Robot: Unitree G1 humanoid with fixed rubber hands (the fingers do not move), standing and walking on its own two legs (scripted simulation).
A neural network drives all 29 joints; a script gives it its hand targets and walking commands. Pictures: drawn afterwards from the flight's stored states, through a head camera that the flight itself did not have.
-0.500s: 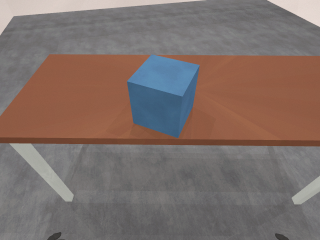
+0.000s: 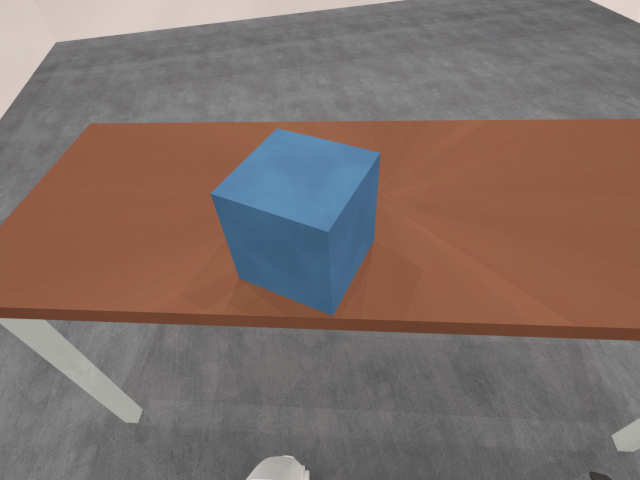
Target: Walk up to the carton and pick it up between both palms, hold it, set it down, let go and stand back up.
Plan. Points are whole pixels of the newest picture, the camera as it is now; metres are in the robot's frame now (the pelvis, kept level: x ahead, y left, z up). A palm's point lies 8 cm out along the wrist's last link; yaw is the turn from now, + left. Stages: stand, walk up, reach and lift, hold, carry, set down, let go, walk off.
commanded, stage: walk up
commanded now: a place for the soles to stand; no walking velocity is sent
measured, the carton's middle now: (304, 220) +0.49 +0.07 +0.04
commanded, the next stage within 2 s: none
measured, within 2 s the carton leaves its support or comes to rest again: neither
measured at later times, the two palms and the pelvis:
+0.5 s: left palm (102, 449) +0.18 +0.33 -0.10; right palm (565, 436) +0.22 -0.30 -0.11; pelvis +0.09 +0.01 -0.02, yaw +2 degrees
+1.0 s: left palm (114, 427) +0.20 +0.32 -0.08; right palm (579, 446) +0.20 -0.31 -0.10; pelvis +0.08 +0.01 +0.00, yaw +1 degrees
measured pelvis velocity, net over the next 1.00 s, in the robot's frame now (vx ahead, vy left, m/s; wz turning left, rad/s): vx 0.08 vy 0.01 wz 0.01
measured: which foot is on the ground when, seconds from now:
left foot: up 0.00-0.16, down 0.18-1.00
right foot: down 0.00-1.00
